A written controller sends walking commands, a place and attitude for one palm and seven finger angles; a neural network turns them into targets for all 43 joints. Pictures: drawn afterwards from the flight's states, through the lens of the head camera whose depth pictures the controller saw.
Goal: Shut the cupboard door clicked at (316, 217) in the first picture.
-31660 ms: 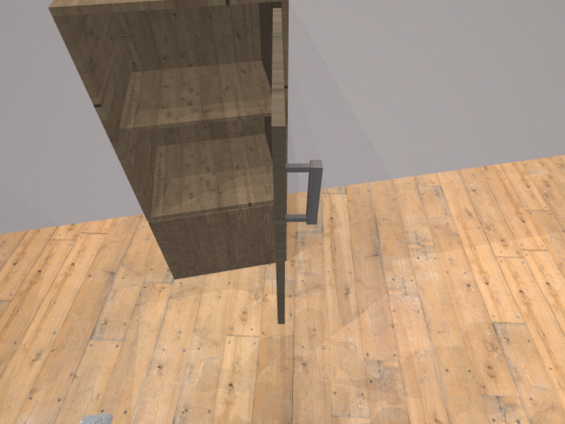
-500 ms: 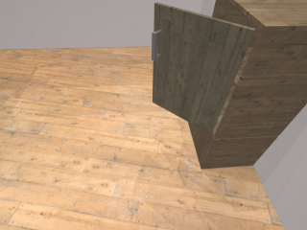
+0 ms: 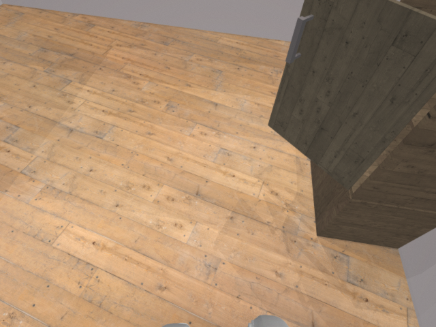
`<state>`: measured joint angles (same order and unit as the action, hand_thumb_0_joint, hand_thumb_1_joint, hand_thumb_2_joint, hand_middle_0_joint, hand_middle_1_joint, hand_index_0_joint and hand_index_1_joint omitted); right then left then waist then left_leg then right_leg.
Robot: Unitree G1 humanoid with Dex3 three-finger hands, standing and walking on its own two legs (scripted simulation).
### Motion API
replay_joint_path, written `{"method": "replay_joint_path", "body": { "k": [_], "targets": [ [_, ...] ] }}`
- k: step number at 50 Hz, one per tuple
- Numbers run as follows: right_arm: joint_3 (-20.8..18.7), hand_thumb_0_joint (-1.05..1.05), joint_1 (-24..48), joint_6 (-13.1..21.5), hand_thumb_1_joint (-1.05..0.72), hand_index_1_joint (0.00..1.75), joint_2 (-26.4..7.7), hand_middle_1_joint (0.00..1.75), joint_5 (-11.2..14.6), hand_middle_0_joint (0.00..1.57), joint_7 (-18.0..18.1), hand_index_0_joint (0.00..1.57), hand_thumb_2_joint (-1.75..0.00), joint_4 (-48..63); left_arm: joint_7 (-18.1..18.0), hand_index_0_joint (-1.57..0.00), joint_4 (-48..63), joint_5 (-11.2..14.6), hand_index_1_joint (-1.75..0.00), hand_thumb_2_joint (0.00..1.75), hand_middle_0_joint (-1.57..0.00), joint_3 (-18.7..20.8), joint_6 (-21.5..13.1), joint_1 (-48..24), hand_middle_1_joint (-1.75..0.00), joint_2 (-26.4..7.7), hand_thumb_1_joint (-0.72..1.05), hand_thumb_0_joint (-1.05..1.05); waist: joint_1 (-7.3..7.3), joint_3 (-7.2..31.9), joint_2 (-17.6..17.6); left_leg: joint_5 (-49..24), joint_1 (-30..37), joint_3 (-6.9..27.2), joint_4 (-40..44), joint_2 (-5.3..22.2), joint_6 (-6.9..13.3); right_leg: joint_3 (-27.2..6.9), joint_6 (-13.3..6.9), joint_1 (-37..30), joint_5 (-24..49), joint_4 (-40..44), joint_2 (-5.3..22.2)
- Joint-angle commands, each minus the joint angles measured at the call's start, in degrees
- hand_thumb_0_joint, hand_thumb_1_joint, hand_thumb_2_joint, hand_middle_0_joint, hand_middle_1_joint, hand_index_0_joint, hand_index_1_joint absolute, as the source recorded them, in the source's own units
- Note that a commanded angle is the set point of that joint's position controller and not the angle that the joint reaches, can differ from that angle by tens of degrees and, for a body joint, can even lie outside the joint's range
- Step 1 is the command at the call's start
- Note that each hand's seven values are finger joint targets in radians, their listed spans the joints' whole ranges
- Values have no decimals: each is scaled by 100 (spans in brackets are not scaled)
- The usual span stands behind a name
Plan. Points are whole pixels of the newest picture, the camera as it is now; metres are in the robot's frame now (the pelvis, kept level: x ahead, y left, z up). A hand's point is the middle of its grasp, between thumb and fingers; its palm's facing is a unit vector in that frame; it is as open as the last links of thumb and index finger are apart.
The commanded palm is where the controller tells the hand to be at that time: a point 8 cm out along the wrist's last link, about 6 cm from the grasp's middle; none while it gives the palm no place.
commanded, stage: walk to a spot facing it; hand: left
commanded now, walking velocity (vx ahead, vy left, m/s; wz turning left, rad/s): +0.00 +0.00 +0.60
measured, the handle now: (299, 39) +0.90 -0.22 +0.06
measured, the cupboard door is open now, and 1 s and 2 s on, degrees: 48 48 48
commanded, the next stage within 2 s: turn to face it in 1.42 s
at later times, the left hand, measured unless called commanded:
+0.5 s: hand out of the picture -0.02 +0.17 -0.16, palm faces +0.33 -0.90 -0.28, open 7.4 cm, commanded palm none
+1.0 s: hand out of the picture +0.08 +0.25 -0.15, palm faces +0.54 -0.80 -0.25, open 7.4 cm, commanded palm none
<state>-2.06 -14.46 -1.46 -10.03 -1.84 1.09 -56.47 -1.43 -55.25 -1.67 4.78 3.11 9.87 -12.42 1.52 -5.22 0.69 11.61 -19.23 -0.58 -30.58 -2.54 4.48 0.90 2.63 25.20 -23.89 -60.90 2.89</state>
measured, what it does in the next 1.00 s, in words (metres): steps on the spot, turning left: right foot, then left foot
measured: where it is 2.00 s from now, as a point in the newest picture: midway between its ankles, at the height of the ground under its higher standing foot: (154, 295)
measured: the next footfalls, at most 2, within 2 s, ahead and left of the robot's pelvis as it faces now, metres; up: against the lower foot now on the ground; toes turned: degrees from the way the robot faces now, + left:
right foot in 0.28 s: +0.03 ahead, -0.17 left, +0.00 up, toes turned +13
left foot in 0.62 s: -0.02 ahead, +0.11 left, +0.00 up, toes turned +30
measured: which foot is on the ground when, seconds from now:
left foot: down 0.00-0.28, up 0.30-0.60, down 0.62-1.00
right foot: up 0.00-0.26, down 0.28-0.62, up 0.64-0.98, down 1.00-1.00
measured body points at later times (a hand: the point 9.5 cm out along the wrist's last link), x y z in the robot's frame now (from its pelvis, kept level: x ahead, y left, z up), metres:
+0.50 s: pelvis -0.01 -0.04 +0.00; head +0.03 -0.03 +0.45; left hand -0.04 +0.22 -0.14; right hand +0.13 -0.28 -0.14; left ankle -0.05 +0.08 -0.68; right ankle +0.00 -0.18 -0.73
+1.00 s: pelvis +0.10 +0.02 -0.01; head +0.13 +0.02 +0.44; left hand +0.05 +0.29 -0.13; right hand +0.21 -0.19 -0.17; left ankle -0.05 +0.09 -0.73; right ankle +0.23 -0.03 -0.73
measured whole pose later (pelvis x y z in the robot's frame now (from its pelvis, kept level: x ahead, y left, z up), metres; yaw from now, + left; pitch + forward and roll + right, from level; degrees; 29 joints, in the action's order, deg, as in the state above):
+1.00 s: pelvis +0.10 +0.02 -0.01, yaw +34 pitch +0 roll +2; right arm -2.2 -20.6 0.6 -10.6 -1.6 -0.1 -57.5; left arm 2.2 -49.1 -2.0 4.4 -0.9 9.6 -12.6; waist 1.5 -3.4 -0.4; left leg 23.3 -5.5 4.0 -29.0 -1.6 0.5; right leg 3.1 2.6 23.5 -13.6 -34.3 3.1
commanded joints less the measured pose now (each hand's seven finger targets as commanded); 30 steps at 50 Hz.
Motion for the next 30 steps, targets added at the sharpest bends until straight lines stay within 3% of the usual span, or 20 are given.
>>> {"method": "replay_joint_path", "body": {
  "k": [1, 5, 8, 11, 12, 13, 14, 15, 16, 17, 18, 19, 21, 22, 25, 27, 28, 29, 30],
  "targets": [
    [-337, 0, -255, 66, -90, 30, -1235, 30, -7, 20, 59, 20, -90, 362, 20, -20, 591, 22, -30, 90, -20, 86, -134, 21, -30, -442, 90, 0, 21, 722, -595, -198, 736, 2176, 1541, 1507, 452, -202, 95, 370, 140, 393, 22],
    [-423, 0, -201, 0, -90, 30, -1349, 30, -20, 20, 14, 20, -90, 415, 26, -20, 722, 11, -30, 90, -20, 77, -129, -40, -30, -445, 90, 0, 51, 787, -847, 245, 752, 2390, 1578, 1336, 418, -145, 100, 218, 83, 974, -171],
    [-480, 0, -92, -59, -90, 30, -1376, 30, -35, 20, -18, 20, -90, 499, 7, -20, 764, 26, -30, 90, -20, 59, -128, 53, -30, -478, 90, 0, 33, 807, -1068, 326, 513, 2630, 1538, 1208, 388, -121, 44, -295, -10, 1695, -338],
    [-528, 0, 237, -123, -90, 30, -1375, 30, -12, 20, -48, 20, -90, 666, -18, -20, 639, 57, -30, 90, -20, 97, -129, 707, -30, -595, 90, 0, -246, 829, -1111, 639, -195, 2495, 1438, 857, 119, 30, -72, -1495, 400, 3012, -514],
    [-527, 0, 316, -139, -90, 30, -1260, 30, 32, 20, -72, 20, -90, 722, -42, -20, 584, 43, -30, 90, -20, 138, -160, 1001, -30, -795, 90, 0, -388, 896, -823, 876, -689, 2308, 1141, 588, -97, -152, -155, -2220, 649, 3872, -336],
    [-509, 0, 264, -167, -90, 30, -923, 30, 85, 20, -112, 20, -90, 794, -79, -20, 636, -34, -30, 90, -20, 228, -207, 1092, -30, -1204, 90, 0, -411, 783, 358, 1630, -1581, 1556, -160, -49, -493, -1448, -569, -2598, -415, 4824, 867],
    [-500, 0, 154, -149, -90, 30, -751, 30, 52, 20, -107, 20, -90, 887, -104, -20, 813, -88, -30, 90, -20, 239, -201, 591, -30, -1525, 90, 0, -309, 437, 1488, 1938, -2005, 521, -2273, -612, -776, -2909, -1237, -1815, -1015, 5466, 2442],
    [-521, 0, -28, -177, -90, 30, -916, 30, -36, 20, -145, 20, -90, 866, -111, -20, 1042, -12, -30, 90, -20, 167, -134, -181, -30, -1473, 90, 0, 118, 346, 788, 1844, -1540, 646, -3408, -261, -665, -2211, -1242, -872, -331, 5091, 2352],
    [-501, 0, -55, -200, -90, 30, -818, 30, -14, 20, -171, 20, -90, 782, -102, -20, 1037, 4, -30, 90, -20, 148, -257, -310, -30, -1097, 90, 0, 169, 287, 982, 1545, -1602, 633, -3899, -12, -637, -1905, -1147, -828, 69, 4902, 1866],
    [-488, 0, -121, -197, -90, 30, -866, 30, 13, 20, -207, 20, -90, 785, -99, -20, 1035, 6, -30, 90, -20, 92, -283, -407, -30, -937, 90, 0, 247, 283, 1120, 1329, -1621, 568, -4033, 128, -659, -1396, -1059, -917, 697, 4685, 1643],
    [-461, 0, 4, -174, -90, 30, -862, 30, 29, 20, -243, 20, -90, 793, -89, -20, 1007, -7, -30, 90, -20, 49, -325, -406, -30, -813, 90, 0, 249, 41, 1068, 1130, -1599, 395, -4000, 257, -708, -859, -1046, -990, 1598, 4419, 1474],
    [-425, 0, 116, -159, -90, 30, -801, 30, 48, 20, -262, 20, -90, 832, -84, -20, 961, -12, -30, 90, -20, 46, -360, -182, -30, -820, 90, 0, 164, 121, 926, 1134, -1550, 251, -3748, 235, -760, -585, -1023, -1248, 2455, 4189, 1388],
    [-353, 0, 390, -148, -90, 30, -719, 30, 82, 20, -265, 20, -90, 921, -93, -20, 833, -15, -30, 90, -20, 90, -379, 280, -30, -987, 90, 0, -59, 363, 911, 1322, -1409, 31, -3027, 263, -796, -331, -1022, -1870, 3527, 3843, 1485],
    [-319, 0, 571, -137, -90, 30, -669, 30, 87, 20, -276, 20, -90, 988, -81, -20, 755, -25, -30, 90, -20, 120, -379, 499, -30, -1048, 90, 0, -181, 367, 980, 1397, -1387, -127, -2644, 264, -778, -244, -957, -2115, 3671, 3796, 1520],
    [-236, 0, 846, -78, -90, 30, -620, 30, 86, 20, -304, 20, -90, 1084, -30, -20, 646, -35, -30, 90, -20, 213, -370, 854, -30, -1252, 90, 0, -389, 446, 1142, 1466, -1012, -424, -1689, 275, -688, -193, -883, -2298, 3020, 3820, 1656],
    [-229, 0, 776, 1, -90, 30, -671, 30, 94, 20, -315, 20, -90, 1078, 30, -20, 593, -47, -30, 90, -20, 259, -379, 887, -30, -1312, 90, 0, -375, 434, 1342, 1554, -546, -599, -960, 263, -585, -155, -843, -2139, 2141, 3758, 1758],
    [-223, 0, 596, 48, -90, 30, -709, 30, 79, 20, -305, 20, -90, 1012, 60, -20, 608, -28, -30, 90, -20, 268, -378, 873, -30, -1321, 90, 0, -276, 489, 1133, 1296, 15, -688, -396, 185, -543, -36, -737, -1877, 1839, 3556, 1696],
    [-250, 0, 193, 101, -90, 30, -832, 30, 59, 20, -293, 20, -90, 899, 93, -20, 621, 19, -30, 90, -20, 268, -368, 803, -30, -1301, 90, 0, -45, 657, 728, 891, 917, -696, 353, 88, -476, 335, -511, -1430, 1571, 2938, 1516],
    [-379, 0, -365, 149, -90, 30, -1341, 30, 27, 20, -256, 20, -90, 752, 139, -20, 713, 61, -30, 90, -20, 233, -347, 835, -30, -1021, 90, 0, 256, 975, -536, 1006, 2153, 557, 923, 912, -90, 880, -158, -316, 803, 1555, 1068]
  ]
}}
